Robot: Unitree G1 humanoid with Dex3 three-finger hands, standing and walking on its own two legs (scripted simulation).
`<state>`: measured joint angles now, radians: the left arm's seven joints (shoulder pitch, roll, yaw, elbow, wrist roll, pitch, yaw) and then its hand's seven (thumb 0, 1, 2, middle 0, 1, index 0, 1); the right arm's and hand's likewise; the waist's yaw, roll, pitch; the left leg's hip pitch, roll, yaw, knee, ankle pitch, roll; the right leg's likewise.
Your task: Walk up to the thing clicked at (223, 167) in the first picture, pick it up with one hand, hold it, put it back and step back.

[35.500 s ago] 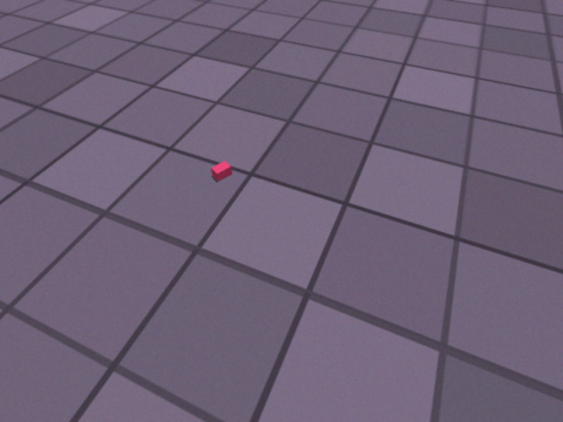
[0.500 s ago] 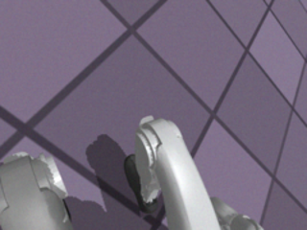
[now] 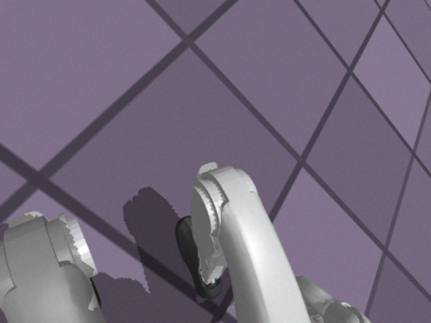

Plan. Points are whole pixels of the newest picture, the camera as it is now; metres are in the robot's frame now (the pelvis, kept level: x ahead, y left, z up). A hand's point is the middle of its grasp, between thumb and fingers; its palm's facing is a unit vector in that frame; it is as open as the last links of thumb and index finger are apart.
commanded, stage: withdraw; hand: left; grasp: from above
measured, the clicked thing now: out of the picture +0.42 +0.35 -0.27
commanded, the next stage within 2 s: home in 1.00 s
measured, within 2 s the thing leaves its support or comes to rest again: neither
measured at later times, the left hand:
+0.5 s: hand out of the picture +0.42 +0.37 -0.14, palm faces -0.33 -0.10 -0.94, open 13.4 cm
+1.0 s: hand out of the picture +0.39 +0.35 -0.11, palm faces -0.48 -0.13 -0.87, open 13.2 cm
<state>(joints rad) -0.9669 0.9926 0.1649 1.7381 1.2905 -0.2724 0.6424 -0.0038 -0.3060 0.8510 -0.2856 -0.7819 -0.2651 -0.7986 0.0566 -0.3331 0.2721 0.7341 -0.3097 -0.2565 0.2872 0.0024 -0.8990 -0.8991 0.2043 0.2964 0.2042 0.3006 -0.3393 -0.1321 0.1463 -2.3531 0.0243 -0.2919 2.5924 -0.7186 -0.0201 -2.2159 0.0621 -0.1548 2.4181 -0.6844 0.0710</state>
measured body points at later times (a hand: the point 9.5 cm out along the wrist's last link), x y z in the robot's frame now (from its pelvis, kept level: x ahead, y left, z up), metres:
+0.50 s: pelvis +0.00 +0.00 +0.02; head +0.22 +0.11 +0.40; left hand +0.44 +0.37 -0.08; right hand +0.10 -0.26 -0.07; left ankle +0.06 +0.13 -0.26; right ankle +0.11 -0.13 -0.26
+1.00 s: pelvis -0.02 -0.01 +0.04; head +0.20 +0.09 +0.43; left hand +0.41 +0.36 -0.06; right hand +0.09 -0.29 -0.05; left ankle +0.06 +0.13 -0.26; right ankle +0.11 -0.13 -0.26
